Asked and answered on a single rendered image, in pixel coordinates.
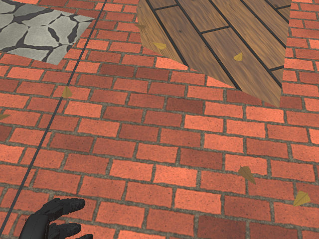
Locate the robot left hand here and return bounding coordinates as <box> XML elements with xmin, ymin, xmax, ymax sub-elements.
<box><xmin>18</xmin><ymin>197</ymin><xmax>94</xmax><ymax>239</ymax></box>

